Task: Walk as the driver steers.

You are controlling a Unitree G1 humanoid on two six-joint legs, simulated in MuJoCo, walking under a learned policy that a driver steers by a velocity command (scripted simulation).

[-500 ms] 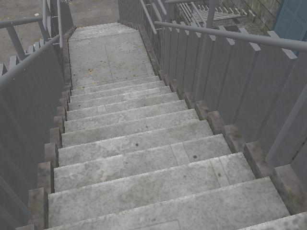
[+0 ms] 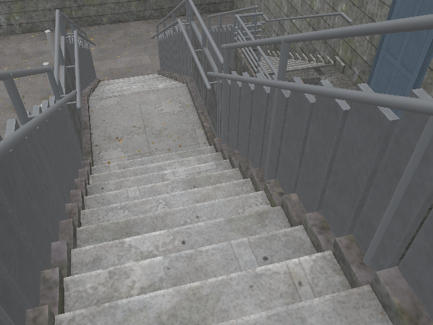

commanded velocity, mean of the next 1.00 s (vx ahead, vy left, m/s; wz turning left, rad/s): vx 0.45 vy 0.00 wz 0.00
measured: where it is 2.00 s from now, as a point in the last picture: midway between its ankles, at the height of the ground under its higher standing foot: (193, 284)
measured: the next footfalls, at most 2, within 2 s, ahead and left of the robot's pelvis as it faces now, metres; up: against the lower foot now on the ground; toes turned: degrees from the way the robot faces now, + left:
left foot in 0.48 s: +0.30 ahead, +0.14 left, -0.16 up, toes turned +6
right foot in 0.98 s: +0.63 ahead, -0.04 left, -0.32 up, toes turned -4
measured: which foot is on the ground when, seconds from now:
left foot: down 0.00-0.04, up 0.06-0.46, down 0.48-1.00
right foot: down 0.00-0.48, up 0.50-0.96, down 0.98-1.00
